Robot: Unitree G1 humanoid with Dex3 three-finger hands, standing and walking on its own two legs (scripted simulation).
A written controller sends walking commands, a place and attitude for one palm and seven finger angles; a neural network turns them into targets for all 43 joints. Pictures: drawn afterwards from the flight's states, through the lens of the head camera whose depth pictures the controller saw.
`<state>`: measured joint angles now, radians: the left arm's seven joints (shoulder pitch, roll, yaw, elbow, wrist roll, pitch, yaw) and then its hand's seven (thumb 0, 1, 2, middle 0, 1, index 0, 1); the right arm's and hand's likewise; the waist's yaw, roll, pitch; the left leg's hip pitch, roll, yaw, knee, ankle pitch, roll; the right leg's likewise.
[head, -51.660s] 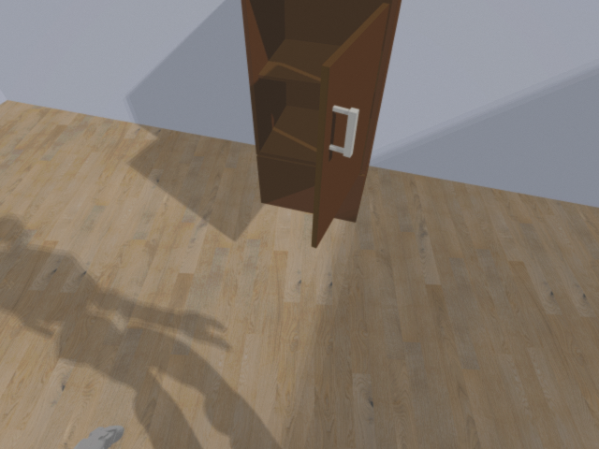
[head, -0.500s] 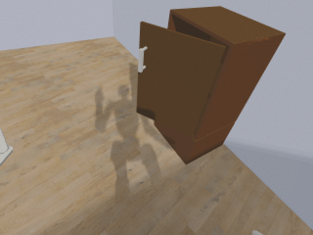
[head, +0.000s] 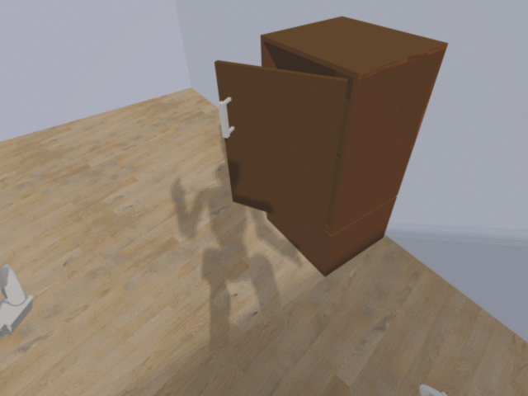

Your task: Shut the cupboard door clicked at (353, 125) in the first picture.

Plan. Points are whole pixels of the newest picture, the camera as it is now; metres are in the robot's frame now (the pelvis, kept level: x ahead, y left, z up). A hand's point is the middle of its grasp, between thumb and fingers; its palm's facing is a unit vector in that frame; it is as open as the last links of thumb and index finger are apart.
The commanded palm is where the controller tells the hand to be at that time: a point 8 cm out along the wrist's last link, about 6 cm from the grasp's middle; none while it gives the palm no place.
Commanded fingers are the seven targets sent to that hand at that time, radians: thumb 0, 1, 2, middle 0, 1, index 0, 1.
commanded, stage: stop stepping back and stand still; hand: left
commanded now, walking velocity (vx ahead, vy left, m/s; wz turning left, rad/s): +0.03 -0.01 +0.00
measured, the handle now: (227, 117) +0.97 +0.20 -0.03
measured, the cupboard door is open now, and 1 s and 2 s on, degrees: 30 30 30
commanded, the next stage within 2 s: let the arm hang, fingers relaxed in 0.60 s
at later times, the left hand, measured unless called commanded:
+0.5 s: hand (45, 275) +0.23 +0.30 +0.14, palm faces +0.41 -0.78 -0.47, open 7.4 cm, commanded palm +0.17 +0.33 +0.17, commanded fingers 0.00 0.90 0.90 -0.20 -0.30 -0.20 -0.30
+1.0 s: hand out of the picture +0.05 +0.23 -0.17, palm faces -0.03 -0.98 -0.18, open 7.4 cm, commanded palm none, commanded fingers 0.00 0.90 0.90 -0.20 -0.30 -0.20 -0.30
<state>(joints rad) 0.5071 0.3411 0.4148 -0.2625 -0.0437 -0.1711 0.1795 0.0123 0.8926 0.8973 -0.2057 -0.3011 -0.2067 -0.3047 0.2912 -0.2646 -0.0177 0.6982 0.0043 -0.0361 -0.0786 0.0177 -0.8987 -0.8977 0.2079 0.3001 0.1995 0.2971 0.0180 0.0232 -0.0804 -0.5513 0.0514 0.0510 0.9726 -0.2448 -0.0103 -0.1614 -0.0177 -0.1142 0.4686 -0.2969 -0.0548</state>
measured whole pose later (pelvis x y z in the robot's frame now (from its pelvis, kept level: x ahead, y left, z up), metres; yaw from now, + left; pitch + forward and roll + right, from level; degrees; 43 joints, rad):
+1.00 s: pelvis -0.02 +0.05 -0.01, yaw +1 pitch -1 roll +0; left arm 0.32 0.18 -0.03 0.76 0.02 0.07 0.00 0.01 0.92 0.90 -0.20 -0.30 -0.20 -0.30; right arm 0.22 -0.27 0.03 0.87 -0.03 0.02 0.02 0.01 -0.90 -0.90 0.20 0.30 0.20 0.30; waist -0.03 0.00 0.03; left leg -0.36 0.01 0.11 0.55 -0.18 0.05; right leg -0.24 -0.05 -0.07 0.58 -0.32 0.02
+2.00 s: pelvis +0.01 +0.04 +0.00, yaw +0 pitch -1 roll +0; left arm 0.29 0.15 0.01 1.13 0.01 0.00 0.03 0.01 0.91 0.90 -0.20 -0.30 -0.20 -0.30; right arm 0.28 -0.15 -0.01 1.13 -0.01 0.01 -0.02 0.01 -0.90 -0.90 0.20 0.30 0.20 0.30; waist -0.01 0.00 0.04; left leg -0.24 0.02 0.11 0.41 -0.15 0.03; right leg -0.11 -0.03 -0.06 0.41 -0.27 0.01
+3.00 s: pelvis +0.01 +0.07 -0.01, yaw +14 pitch +1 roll -2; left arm 0.15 0.22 0.08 0.95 0.03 0.06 0.02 0.01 0.91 0.90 -0.20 -0.30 -0.20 -0.30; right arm 0.22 -0.21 -0.04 0.97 -0.03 0.03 -0.01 0.01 -0.90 -0.90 0.21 0.30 0.20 0.30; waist -0.03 -0.02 0.11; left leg -0.37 -0.04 0.04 0.57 -0.22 0.09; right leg -0.46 -0.06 -0.02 1.13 -0.42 0.04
